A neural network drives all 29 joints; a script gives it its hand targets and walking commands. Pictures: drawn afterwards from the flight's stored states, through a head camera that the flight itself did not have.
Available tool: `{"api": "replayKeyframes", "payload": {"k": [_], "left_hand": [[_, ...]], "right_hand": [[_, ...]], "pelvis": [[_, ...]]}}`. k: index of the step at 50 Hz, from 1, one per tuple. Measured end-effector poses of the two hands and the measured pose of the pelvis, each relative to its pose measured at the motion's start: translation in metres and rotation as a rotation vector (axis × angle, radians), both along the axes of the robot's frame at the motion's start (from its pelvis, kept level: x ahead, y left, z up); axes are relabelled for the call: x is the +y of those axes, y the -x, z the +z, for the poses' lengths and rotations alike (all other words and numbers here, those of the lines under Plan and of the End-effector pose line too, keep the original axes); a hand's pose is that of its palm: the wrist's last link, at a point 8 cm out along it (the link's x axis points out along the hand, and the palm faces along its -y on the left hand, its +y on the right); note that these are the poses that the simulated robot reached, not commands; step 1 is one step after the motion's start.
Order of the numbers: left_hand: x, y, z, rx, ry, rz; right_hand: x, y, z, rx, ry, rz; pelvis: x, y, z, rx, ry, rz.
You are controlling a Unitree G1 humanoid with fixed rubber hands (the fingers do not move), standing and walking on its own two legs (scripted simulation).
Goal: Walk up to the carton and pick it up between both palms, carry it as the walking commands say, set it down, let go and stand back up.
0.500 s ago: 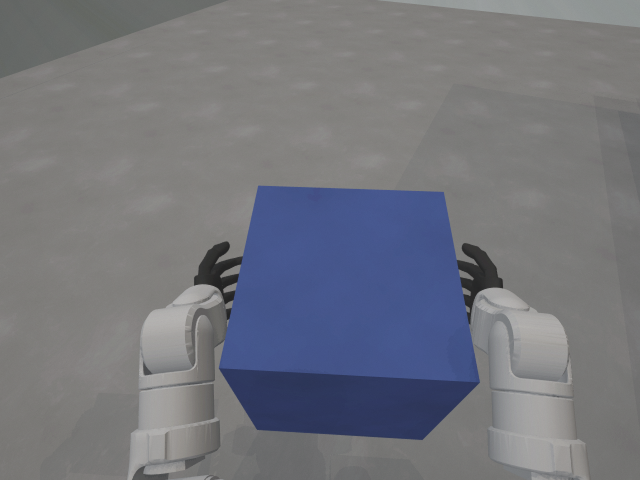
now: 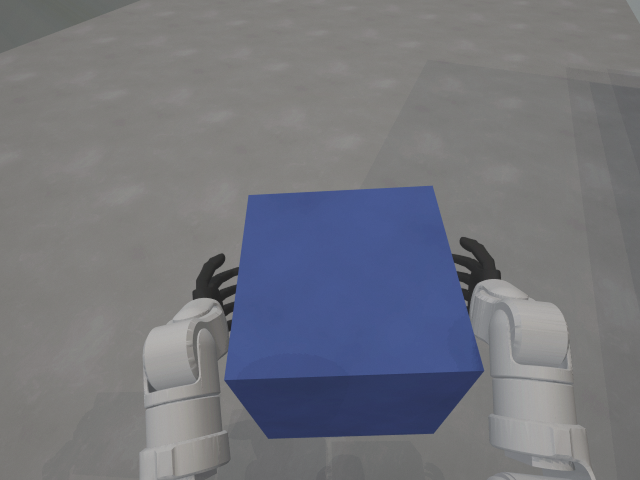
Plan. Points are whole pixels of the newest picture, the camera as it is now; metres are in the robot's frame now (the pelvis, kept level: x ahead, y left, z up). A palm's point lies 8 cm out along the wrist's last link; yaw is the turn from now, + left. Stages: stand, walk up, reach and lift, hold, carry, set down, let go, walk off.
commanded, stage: carry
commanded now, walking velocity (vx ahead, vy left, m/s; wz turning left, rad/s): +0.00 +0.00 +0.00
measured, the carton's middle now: (345, 320) +0.33 -0.01 +0.03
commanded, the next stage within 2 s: none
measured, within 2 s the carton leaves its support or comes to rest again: neither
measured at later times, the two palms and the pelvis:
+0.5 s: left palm (179, 302) +0.32 +0.20 +0.09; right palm (448, 292) +0.32 -0.12 +0.11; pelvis +0.01 +0.04 +0.00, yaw -1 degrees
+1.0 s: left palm (181, 296) +0.33 +0.20 +0.09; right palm (444, 294) +0.32 -0.12 +0.09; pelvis +0.01 +0.05 +0.00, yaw -1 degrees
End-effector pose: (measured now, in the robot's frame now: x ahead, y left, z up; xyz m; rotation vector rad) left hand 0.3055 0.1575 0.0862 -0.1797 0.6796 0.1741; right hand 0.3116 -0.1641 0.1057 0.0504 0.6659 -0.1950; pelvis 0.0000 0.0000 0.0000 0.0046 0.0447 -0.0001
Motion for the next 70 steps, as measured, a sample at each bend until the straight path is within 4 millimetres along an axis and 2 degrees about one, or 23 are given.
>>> {"api": "replayKeyframes", "payload": {"k": [3, 9, 12, 15, 26, 35, 41, 52, 56, 60, 66, 70], "left_hand": [[0.008, 0.002, -0.002, -0.005, 0.005, 0.008], [0.023, -0.008, 0.021, -0.063, -0.053, -0.004], [0.028, -0.013, 0.025, -0.054, -0.067, -0.016], [0.03, -0.013, 0.018, -0.025, -0.067, -0.039], [0.042, -0.012, 0.005, -0.02, -0.034, -0.044], [0.054, -0.014, -0.001, -0.011, -0.058, -0.026], [0.052, -0.018, 0.005, -0.046, -0.053, -0.022], [0.038, -0.024, 0.002, -0.017, -0.077, -0.053], [0.035, -0.025, 0.01, -0.05, -0.067, -0.044], [0.034, -0.026, 0.009, -0.051, -0.053, -0.039], [0.034, -0.019, -0.006, 0.009, -0.072, -0.047], [0.035, -0.016, 0.0, -0.023, -0.055, -0.028]], "right_hand": [[0.008, -0.003, 0.002, -0.005, -0.003, 0.001], [0.022, -0.008, 0.007, -0.062, -0.049, -0.001], [0.027, -0.007, 0.003, -0.054, -0.036, 0.007], [0.03, -0.003, -0.003, -0.024, -0.018, 0.008], [0.042, -0.005, 0.002, -0.018, 0.001, -0.01], [0.053, -0.01, -0.015, -0.01, -0.023, 0.006], [0.051, -0.011, -0.012, -0.045, -0.049, -0.015], [0.038, -0.014, -0.014, -0.016, -0.029, -0.007], [0.035, -0.016, -0.005, -0.05, -0.032, -0.011], [0.034, -0.018, -0.001, -0.051, -0.016, -0.006], [0.034, -0.012, -0.019, 0.011, -0.02, -0.002], [0.035, -0.008, -0.017, -0.023, -0.043, -0.017]], "pelvis": [[0.003, 0.0, 0.0, -0.006, 0.005, -0.001], [0.016, -0.002, 0.001, -0.01, 0.012, -0.003], [0.024, -0.004, 0.001, -0.014, 0.017, -0.004], [0.031, -0.007, 0.001, -0.02, 0.015, -0.008], [0.044, -0.006, 0.001, -0.02, 0.014, -0.011], [0.05, -0.01, 0.001, -0.006, 0.016, -0.009], [0.052, -0.009, -0.001, -0.011, 0.016, -0.012], [0.046, -0.012, 0.001, -0.008, 0.014, -0.017], [0.043, -0.012, 0.001, -0.007, 0.013, -0.018], [0.04, -0.012, 0.001, -0.001, 0.011, -0.017], [0.037, -0.017, 0.001, -0.003, 0.013, -0.015], [0.038, -0.014, 0.001, -0.012, 0.014, -0.015]]}}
